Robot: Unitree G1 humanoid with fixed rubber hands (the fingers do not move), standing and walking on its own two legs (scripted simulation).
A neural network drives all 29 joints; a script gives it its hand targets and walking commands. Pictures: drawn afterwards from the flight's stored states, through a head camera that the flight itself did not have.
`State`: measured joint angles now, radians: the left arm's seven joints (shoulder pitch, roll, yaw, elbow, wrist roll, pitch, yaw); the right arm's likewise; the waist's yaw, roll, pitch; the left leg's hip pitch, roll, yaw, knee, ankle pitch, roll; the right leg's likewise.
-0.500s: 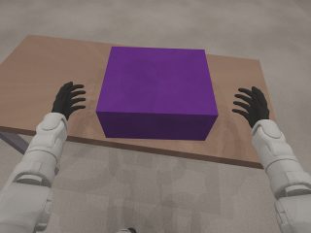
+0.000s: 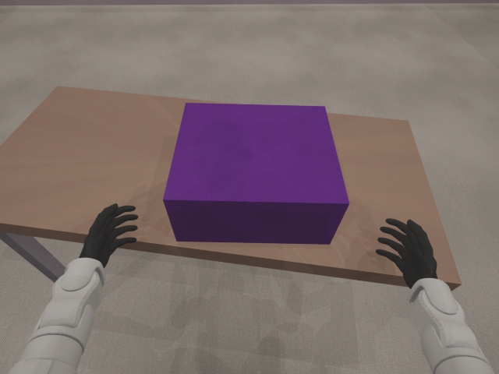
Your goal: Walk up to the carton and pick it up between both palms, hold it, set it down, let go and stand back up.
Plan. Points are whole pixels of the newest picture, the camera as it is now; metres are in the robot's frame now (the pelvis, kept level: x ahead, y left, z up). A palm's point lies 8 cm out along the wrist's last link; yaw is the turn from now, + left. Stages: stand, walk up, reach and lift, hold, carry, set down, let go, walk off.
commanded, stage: set down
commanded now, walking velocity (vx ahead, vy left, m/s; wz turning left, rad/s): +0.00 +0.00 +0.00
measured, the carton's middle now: (254, 170) +0.51 +0.03 -0.01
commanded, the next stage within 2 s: let go in 1.90 s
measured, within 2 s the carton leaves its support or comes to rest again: neither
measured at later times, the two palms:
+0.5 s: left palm (87, 295) +0.22 +0.27 +0.00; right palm (415, 310) +0.23 -0.24 -0.01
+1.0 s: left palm (100, 317) +0.20 +0.26 -0.04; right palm (403, 331) +0.20 -0.23 -0.05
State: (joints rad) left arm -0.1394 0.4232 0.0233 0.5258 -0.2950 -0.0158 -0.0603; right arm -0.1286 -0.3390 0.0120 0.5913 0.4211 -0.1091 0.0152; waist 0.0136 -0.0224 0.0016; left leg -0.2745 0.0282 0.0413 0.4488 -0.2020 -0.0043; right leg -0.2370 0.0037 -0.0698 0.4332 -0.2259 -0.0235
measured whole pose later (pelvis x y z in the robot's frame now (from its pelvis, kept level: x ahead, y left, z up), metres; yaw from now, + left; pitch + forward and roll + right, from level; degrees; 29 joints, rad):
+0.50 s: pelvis +0.01 +0.00 +0.00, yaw +0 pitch -3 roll +0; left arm 0.13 0.37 0.03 0.42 -0.25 -0.10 -0.06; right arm 0.11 -0.27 0.00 0.54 0.31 -0.19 0.01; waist 0.04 -0.01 0.03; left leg -0.14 0.03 0.05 0.40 -0.21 -0.01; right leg -0.10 0.00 -0.06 0.38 -0.23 -0.02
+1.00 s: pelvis +0.02 +0.00 +0.00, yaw -1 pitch -4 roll +0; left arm 0.17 0.32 0.02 0.51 -0.17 -0.05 -0.04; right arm 0.14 -0.21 0.01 0.65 0.18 -0.20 0.00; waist 0.03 -0.03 0.04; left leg -0.12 0.03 0.06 0.40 -0.22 -0.01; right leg -0.09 0.01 -0.05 0.39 -0.24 -0.02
